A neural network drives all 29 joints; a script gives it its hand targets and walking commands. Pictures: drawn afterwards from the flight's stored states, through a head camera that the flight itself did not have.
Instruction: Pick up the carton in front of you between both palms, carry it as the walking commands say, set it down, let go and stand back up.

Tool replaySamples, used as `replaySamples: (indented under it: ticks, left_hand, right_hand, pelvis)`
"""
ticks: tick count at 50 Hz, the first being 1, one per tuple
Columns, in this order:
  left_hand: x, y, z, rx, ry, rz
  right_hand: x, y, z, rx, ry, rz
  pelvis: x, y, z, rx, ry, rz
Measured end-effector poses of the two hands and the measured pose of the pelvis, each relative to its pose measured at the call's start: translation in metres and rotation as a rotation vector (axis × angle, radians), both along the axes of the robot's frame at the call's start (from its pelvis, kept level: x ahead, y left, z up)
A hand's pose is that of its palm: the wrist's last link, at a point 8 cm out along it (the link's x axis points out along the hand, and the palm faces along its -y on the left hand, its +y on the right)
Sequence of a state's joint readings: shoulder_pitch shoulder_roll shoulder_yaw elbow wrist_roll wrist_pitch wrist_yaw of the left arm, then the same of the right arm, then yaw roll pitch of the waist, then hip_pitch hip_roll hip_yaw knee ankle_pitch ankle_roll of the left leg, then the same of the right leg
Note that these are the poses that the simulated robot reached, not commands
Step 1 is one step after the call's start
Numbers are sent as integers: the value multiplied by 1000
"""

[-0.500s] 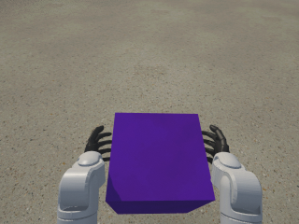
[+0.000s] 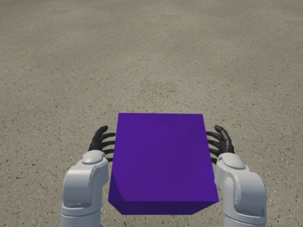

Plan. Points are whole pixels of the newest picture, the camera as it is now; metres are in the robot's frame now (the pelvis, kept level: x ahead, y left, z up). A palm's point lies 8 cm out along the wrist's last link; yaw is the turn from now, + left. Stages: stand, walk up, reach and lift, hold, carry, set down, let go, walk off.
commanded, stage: carry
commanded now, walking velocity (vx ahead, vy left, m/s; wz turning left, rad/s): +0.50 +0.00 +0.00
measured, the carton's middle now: (158, 168) +0.29 +0.00 +0.01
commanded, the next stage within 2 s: none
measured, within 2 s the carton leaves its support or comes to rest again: neither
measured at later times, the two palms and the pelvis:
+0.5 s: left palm (120, 74) +0.61 +0.14 +0.10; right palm (200, 74) +0.61 -0.15 +0.11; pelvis +0.34 +0.00 -0.01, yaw -1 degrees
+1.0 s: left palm (130, 37) +0.95 +0.15 +0.09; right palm (188, 37) +0.95 -0.14 +0.10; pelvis +0.67 +0.00 -0.01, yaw -1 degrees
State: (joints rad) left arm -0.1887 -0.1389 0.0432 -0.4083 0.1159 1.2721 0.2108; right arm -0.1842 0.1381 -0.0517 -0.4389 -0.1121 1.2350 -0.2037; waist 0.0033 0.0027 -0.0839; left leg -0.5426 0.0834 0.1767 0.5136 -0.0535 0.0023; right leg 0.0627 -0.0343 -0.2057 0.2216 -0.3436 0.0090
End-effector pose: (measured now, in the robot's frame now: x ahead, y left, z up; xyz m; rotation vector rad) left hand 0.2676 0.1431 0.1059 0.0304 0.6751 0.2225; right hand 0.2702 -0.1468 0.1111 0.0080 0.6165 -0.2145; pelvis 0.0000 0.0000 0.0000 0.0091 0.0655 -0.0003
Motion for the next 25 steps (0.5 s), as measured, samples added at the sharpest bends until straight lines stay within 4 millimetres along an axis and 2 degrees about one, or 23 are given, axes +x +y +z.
replaySamples:
  ticks: [4,8,12,16,20,25]
  left_hand:
    - [66,14,-22,-24,17,-16]
    - [115,19,-33,-22,114,-38]
    - [163,20,-29,-23,128,-56]
    - [214,19,-15,-23,76,-47]
    - [267,16,-2,-22,13,-21]
    - [342,0,-4,-7,-21,5]
  right_hand:
    - [61,14,-15,-24,18,-17]
    - [105,20,-26,-23,115,-40]
    - [149,20,-20,-27,131,-54]
    - [202,20,-5,-26,80,-44]
    - [262,16,6,-20,19,-19]
    - [343,0,-2,-4,-15,5]
  pelvis:
    - [64,18,-17,16,-20,-30]
    - [107,29,-4,-7,-9,-51]
    - [152,33,9,-28,3,-47]
    - [203,30,15,-37,12,-37]
    - [261,20,11,-31,11,-31]
    - [344,-1,-7,-18,-8,-14]
